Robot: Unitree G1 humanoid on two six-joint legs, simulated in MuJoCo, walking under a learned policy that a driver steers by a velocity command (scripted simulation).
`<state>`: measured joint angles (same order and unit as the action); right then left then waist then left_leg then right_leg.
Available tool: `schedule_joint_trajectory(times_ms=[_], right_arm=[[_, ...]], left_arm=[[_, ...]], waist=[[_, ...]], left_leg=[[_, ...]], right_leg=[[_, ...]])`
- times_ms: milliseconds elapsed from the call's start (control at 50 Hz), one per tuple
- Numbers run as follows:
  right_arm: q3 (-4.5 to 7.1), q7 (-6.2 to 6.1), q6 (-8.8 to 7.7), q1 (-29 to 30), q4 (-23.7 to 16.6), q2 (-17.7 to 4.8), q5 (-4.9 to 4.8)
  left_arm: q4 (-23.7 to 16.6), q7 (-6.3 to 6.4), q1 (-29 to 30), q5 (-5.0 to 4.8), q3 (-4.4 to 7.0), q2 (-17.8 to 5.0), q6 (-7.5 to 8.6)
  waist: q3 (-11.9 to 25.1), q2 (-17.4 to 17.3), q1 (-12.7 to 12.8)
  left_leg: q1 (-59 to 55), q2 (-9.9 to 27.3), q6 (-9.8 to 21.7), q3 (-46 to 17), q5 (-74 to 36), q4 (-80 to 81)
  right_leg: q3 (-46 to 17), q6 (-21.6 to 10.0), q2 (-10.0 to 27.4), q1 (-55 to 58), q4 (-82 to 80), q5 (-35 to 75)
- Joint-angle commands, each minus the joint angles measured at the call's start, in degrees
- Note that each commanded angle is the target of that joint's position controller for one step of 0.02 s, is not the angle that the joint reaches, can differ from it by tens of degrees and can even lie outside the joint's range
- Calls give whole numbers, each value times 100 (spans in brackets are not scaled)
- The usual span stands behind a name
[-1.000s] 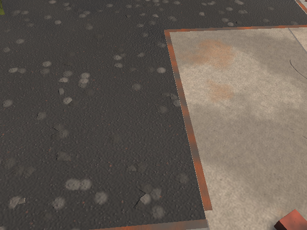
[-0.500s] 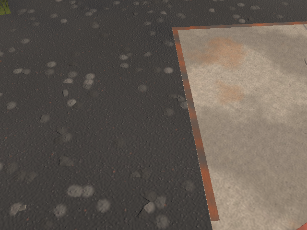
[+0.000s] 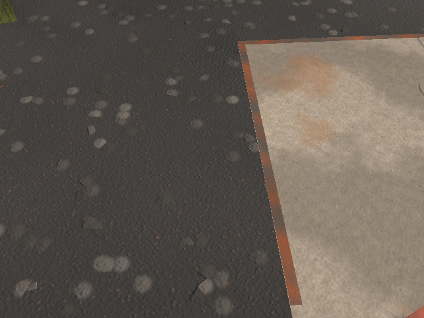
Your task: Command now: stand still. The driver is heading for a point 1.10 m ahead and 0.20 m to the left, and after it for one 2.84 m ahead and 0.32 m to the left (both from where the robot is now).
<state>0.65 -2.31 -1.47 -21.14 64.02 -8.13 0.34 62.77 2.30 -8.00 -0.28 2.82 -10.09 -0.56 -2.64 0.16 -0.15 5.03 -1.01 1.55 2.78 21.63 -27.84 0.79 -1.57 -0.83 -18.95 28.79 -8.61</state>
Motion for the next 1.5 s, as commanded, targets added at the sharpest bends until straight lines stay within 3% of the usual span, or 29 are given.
schedule_joint_trajectory(times_ms=[20, 160, 200, 260, 300, 380, 440, 460, 480, 500, 520, 560, 600, 640, 780, 920, 960, 1000, 1020, 1040, 1060, 1080, 1100, 1140, 1160, 1220, 1280, 1360, 1500], right_arm=[[71, -10, -24, -570, -31, -425, -3], [79, -3, -29, -661, -47, -398, -8], [125, -17, -11, -826, 1, -500, -43], [306, -62, -104, -869, -182, -1051, -156], [369, -52, -258, -796, -236, -1105, -111], [355, 76, -303, -893, -282, -997, -157], [367, 147, -259, -556, -426, -1187, -138], [349, 159, -285, -410, -468, -1190, -144], [263, 172, -325, -66, -683, -943, -97], [113, 164, -459, -279, -876, -290, -158], [211, 176, -563, 33, -953, -649, -340], [292, 191, -608, 368, -1053, -901, -345], [395, 159, -509, 211, -987, -907, -221], [418, 177, -399, 242, -992, -804, -226], [338, 251, -379, 1973, -1621, -680, -153], [260, 507, -487, 2862, -1998, -788, -217], [372, 527, -508, 2358, -1928, -1058, -213], [636, 456, -484, 450, -1391, -1575, -212], [776, 406, -471, -496, -1184, -2188, -27], [682, 421, -454, -622, -1114, -1980, -32], [555, 436, -477, -146, -1151, -1592, -94], [468, 422, -488, 424, -1271, -1311, -107], [394, 447, -521, 899, -1327, -1126, -68], [296, 517, -584, 1128, -1258, -798, 28], [317, 504, -572, 1091, -1194, -897, 19], [360, 387, -587, 813, -1072, -1161, 12], [374, 264, -536, 450, -984, -1257, -19], [378, 199, -495, 72, -893, -1335, -82], [475, 158, -325, -277, -658, -1472, -143]], left_arm=[[-161, 16, 23, -1, 66, -523, 50], [-95, 20, -41, -8, 45, -515, 54], [-17, 20, -171, -35, 52, -511, 45], [-307, -60, 460, -129, 61, -518, 236], [-463, -165, 733, -141, 54, -526, 429], [-650, -325, 968, -217, 48, -508, 649], [-179, -380, -353, -210, 170, -584, 626], [27, -358, -1144, -220, 307, -829, 598], [161, -287, -2148, -173, 475, -1411, 585], [189, -313, -2579, -49, 437, -1690, 633], [137, -329, -1971, -17, 257, -1213, 726], [-211, -385, -857, -35, 64, -773, 789], [-268, -420, -660, 27, -16, -649, 773], [-184, -370, -930, 43, -42, -688, 746], [-223, -169, -1452, 45, -15, -980, 657], [-124, -143, -1915, -58, 84, -1078, 543], [-186, -138, -1743, -37, 138, -1241, 503], [-296, -147, -1522, 23, 95, -1172, 440], [-427, -208, -2086, 53, -76, -572, 500], [-339, -266, -2254, -71, -182, -287, 685], [-517, -288, -1638, -232, -26, -848, 821], [-718, -267, -1079, -303, 8, -1035, 874], [-763, -211, -850, -237, 36, -1029, 859], [-703, -155, -1039, -91, 105, -879, 683], [-674, -150, -1269, -104, 84, -663, 603], [-862, -121, -785, -73, 118, -748, 487], [-1092, -139, -92, 7, 151, -781, 518], [-1300, -226, 708, -35, 94, -644, 582], [-1636, -448, 1301, -106, 65, -797, 675]], waist=[[-111, -55, 3], [-92, -59, 6], [-100, -213, -25], [-832, -868, -272], [-1142, -830, -314], [-922, -510, -327], [-300, -633, 349], [101, -530, 776], [574, 443, 1220], [1247, 1783, 988], [773, 1058, 748], [23, 328, 324], [-68, 281, 48], [-143, 295, -16], [-405, 247, 286], [-523, 360, 366], [-66, 599, -7], [1074, 633, -947], [2164, -588, -819], [2950, -1438, -691], [2150, -1138, -684], [1378, -787, -544], [881, -231, -301], [547, -318, 68], [558, -472, 206], [158, -315, 199], [4, -243, 25], [-98, -297, -232], [-222, -424, -268]], left_leg=[[1305, 314, 103, -314, -308, 823], [1266, 311, 105, -307, -466, 811], [1274, 353, 282, -437, 845, 994], [861, 1547, 1059, -1995, 2388, 1905], [158, 2170, 1346, -2519, 1394, 1972], [-561, 1797, 1044, -1687, -270, 1617], [927, 1194, 752, -859, -1964, 728], [1271, 965, 559, -535, -2911, -209], [2225, 434, 135, -5, -2507, -2322], [3450, -346, -55, -326, 842, -4225], [3942, 12, 143, -1059, 756, -5069], [3961, 657, 427, -822, -396, -4833], [3348, 930, 422, -689, -941, -4233], [3282, 966, 317, -524, -1117, -3919], [3796, 856, -49, -271, -2470, -1591], [3552, 551, 252, -127, -2191, -371], [2584, 236, 446, 70, -1810, -312], [-83, 144, 799, 11, -1793, -418], [-2522, 1723, 1576, -2336, -1136, -339], [-3204, 2514, 2043, -4778, -311, 954], [-2593, 2260, 1661, -4248, -87, 1145], [-1628, 2067, 1415, -3258, -490, 1214], [-584, 1857, 1288, -2517, -1142, 1401], [515, 1407, 1062, -1619, -1933, 1633], [656, 1408, 1174, -1512, -1698, 1832], [908, 1382, 1302, -1211, -1799, 2190], [543, 1325, 1202, -1005, -1959, 2254], [293, 1167, 1007, -606, -2002, 2260], [-947, 1663, 870, -641, -2596, 1581]], right_leg=[[-414, -266, 302, 1021, -305, 374], [-416, -277, 301, 1016, -281, 483], [-163, -260, 58, 849, -62, -1000], [300, -234, -134, -853, 1138, -1528], [18, -313, 336, -1992, 1921, -1518], [227, -306, 454, -2017, 1267, -1508], [900, -281, -292, 930, 537, -384], [710, -417, -259, 1899, 406, -288], [-1118, -903, 958, 2928, -352, -999], [-4214, -1756, 2392, 3682, -1706, -1561], [-4313, -1644, 2417, 3155, -1844, -2030], [-2619, -1184, 1984, 2035, -1884, -1317], [-1530, -914, 1474, 1352, -2060, -507], [-1049, -913, 1293, 1201, -2177, 193], [-479, -949, 1231, 1394, -2413, 963], [-249, -833, 1590, 2445, -1921, 1540], [-156, -710, 1607, 2622, -1229, 3329], [178, -404, 1171, 1692, 1087, 4025], [317, -84, 422, -503, 3483, 1653], [-494, -1, -331, -1616, 4893, -2186], [-888, -161, 57, -2235, 5373, -2064], [-650, -251, 377, -2374, 5291, -1617], [-528, -256, 675, -2102, 4876, -1117], [-567, -314, 979, -1343, 4285, -704], [-522, -281, 997, -1269, 4105, -638], [-456, -100, 1105, -1729, 3435, -168], [-404, 41, 1075, -2293, 2358, 779], [-118, 67, 791, -2033, 1009, 1609], [-61, -209, 566, -1944, 85, 711]])
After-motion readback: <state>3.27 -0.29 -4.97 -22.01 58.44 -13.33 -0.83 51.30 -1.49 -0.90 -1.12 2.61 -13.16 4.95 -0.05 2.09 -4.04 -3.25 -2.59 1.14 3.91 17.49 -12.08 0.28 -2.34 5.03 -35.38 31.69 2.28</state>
